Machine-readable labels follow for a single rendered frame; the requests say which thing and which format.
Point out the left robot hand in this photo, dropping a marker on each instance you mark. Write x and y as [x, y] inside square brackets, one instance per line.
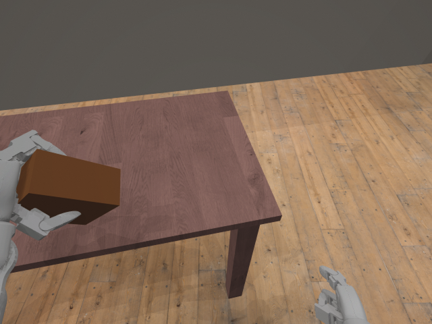
[34, 223]

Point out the sponge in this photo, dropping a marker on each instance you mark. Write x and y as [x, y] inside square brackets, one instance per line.
[56, 184]

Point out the table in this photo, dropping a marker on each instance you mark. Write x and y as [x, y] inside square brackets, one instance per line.
[188, 169]

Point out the robot left forearm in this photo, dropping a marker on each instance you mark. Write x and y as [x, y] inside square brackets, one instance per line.
[8, 260]

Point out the right robot hand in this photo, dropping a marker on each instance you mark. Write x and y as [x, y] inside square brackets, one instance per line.
[344, 304]

